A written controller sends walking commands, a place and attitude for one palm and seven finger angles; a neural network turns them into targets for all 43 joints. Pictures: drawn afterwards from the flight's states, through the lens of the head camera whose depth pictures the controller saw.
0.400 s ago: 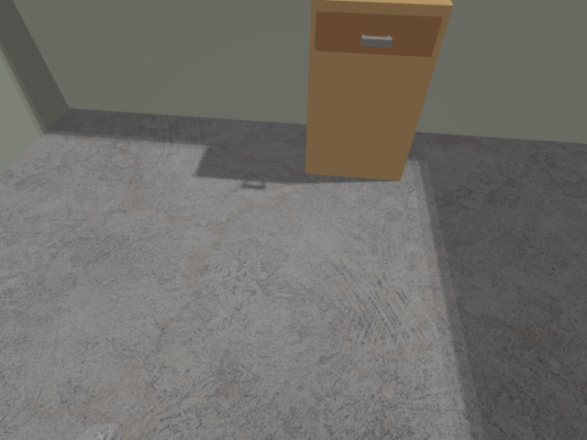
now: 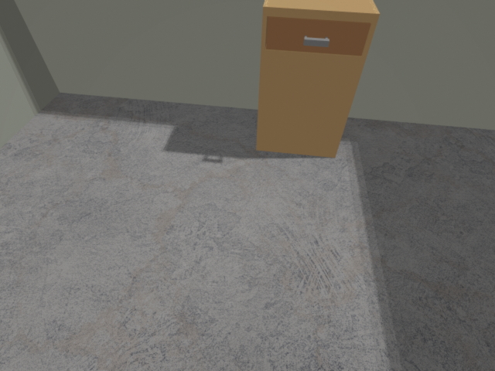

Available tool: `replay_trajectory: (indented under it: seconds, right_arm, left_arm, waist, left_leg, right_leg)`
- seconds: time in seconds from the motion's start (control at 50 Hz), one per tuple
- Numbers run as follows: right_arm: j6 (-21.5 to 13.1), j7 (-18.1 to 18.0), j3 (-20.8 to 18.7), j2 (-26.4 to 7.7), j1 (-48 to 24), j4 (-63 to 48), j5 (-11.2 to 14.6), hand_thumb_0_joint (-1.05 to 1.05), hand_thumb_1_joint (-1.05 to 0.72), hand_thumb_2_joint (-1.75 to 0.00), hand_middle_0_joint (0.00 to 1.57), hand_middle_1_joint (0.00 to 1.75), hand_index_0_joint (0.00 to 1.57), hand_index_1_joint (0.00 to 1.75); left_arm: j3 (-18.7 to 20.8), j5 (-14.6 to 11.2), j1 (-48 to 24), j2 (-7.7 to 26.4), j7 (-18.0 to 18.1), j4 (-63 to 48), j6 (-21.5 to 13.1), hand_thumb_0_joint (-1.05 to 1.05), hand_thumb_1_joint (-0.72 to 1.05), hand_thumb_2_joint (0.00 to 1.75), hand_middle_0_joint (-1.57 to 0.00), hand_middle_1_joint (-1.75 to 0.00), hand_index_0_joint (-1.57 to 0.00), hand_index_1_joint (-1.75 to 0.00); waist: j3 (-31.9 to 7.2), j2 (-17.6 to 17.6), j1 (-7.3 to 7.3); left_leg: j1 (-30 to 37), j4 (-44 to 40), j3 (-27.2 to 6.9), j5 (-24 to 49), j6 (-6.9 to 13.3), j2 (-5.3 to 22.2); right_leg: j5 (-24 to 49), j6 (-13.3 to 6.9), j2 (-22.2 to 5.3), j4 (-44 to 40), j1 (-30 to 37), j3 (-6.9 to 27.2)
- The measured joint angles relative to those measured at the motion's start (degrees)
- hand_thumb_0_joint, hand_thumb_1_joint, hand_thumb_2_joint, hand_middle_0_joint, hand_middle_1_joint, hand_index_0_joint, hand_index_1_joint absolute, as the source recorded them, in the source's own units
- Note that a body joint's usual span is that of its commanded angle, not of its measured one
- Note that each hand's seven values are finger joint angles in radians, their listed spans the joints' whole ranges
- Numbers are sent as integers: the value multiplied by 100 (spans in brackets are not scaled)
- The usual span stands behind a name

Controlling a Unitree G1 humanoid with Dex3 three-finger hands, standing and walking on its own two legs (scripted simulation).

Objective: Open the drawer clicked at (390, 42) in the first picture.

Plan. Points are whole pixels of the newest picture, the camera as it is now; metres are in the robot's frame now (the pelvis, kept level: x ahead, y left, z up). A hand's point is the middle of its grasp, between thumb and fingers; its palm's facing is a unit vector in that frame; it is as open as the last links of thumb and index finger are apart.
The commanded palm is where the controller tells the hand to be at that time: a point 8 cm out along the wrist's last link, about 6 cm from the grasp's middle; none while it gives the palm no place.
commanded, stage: stand and wait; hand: left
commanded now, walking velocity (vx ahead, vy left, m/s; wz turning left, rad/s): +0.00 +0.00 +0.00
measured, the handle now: (316, 40) +1.45 -0.22 -0.06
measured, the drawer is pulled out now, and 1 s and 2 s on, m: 0.00 0.00 0.00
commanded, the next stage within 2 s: look at it before walking up in 0.42 s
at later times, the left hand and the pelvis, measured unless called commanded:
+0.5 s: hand out of the picture +0.06 +0.25 -0.15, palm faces -0.03 -0.94 -0.34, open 7.4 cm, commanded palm none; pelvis -0.01 +0.00 +0.00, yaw +0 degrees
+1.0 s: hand out of the picture +0.06 +0.25 -0.15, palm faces -0.03 -0.94 -0.33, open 7.4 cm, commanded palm none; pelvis -0.01 +0.00 +0.00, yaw +0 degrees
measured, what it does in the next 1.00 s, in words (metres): stands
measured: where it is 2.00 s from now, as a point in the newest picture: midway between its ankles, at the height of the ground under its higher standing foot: outside the picture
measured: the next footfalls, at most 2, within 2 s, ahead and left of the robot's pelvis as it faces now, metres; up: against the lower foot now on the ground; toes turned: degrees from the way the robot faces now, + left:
left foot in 1.86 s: +0.32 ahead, +0.09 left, +0.00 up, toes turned -15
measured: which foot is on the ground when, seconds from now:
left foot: down 0.00-1.00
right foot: down 0.00-1.00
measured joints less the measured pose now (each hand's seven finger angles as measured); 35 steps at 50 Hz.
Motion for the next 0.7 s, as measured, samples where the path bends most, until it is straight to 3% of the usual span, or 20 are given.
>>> replay_trajectory:
  seconds: [0.7]
  right_arm:
    - [-1, 33, 10, -39, 130, 349, 26, 1, -90, -90, 20, 30, 20, 30]
  left_arm:
    - [7, 8, 6, 58, -18, 247, -29, 1, 90, 90, -21, -30, -20, -30]
  waist:
    - [49, 17, -27]
  left_leg:
    - [8, -265, -11, 254, -32, 42]
  right_leg:
    - [272, -23, 39, -298, 22, -10]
